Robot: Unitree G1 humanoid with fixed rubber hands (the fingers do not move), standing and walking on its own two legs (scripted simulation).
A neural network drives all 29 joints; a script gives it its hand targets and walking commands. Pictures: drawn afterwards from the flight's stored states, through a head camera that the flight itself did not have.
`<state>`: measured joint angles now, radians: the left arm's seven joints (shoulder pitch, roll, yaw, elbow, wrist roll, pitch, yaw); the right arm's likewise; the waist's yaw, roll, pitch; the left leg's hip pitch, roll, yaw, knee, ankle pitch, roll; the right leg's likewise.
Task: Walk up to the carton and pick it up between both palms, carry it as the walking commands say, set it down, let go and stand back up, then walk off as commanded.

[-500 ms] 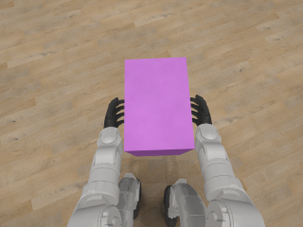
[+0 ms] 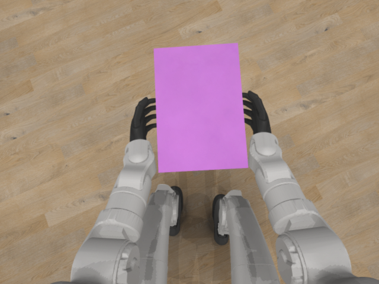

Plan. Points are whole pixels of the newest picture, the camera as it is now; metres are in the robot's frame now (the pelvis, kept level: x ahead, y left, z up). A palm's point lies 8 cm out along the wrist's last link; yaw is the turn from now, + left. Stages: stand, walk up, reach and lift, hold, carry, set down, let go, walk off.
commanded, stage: set down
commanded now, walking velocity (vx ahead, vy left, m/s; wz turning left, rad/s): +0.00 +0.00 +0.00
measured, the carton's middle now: (198, 120) +0.43 +0.02 -0.18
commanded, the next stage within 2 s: none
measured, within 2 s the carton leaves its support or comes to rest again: neither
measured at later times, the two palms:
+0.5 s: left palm (148, 127) +0.41 +0.14 -0.20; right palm (248, 119) +0.44 -0.11 -0.20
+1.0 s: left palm (157, 118) +0.45 +0.14 -0.28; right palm (243, 110) +0.48 -0.11 -0.27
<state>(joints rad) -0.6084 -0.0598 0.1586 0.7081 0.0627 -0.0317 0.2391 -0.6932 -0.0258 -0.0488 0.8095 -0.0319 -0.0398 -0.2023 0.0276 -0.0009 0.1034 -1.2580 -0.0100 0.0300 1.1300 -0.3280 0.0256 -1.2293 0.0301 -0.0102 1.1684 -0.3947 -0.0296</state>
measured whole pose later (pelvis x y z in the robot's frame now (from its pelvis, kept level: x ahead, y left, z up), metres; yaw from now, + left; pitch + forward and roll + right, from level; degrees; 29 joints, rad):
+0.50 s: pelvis -0.01 -0.01 -0.07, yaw +0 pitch +36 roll +0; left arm -0.80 0.01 0.17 0.76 -0.04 -0.02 0.24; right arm -0.91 -0.08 -0.02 0.86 0.04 -0.01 -0.23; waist 0.04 0.00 0.07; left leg -1.63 0.00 0.03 1.38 -0.38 0.02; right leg -1.60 0.04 -0.02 1.43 -0.45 -0.04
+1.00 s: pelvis -0.01 +0.00 -0.15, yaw -4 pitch +40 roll +2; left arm -0.98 -0.02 0.39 0.75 0.05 0.11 0.19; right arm -1.18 -0.08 -0.13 0.98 -0.06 0.11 -0.20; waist 0.07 -0.01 0.05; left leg -1.90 -0.07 -0.02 1.71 -0.52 -0.03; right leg -1.91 0.12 0.04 1.73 -0.52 -0.01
